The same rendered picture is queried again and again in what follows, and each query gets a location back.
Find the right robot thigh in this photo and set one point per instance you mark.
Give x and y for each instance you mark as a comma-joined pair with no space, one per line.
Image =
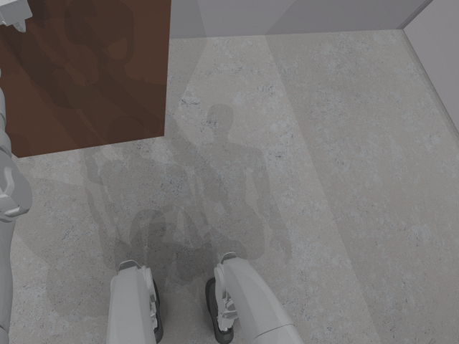
262,318

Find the robot left upper arm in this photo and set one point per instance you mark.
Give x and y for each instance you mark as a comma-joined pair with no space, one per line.
15,200

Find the cabinet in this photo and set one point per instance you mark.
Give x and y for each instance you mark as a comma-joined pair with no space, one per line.
85,73

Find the robot left hand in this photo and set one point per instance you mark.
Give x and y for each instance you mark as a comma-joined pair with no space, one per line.
15,12

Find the right robot foot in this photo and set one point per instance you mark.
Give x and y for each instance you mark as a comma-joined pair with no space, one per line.
225,336

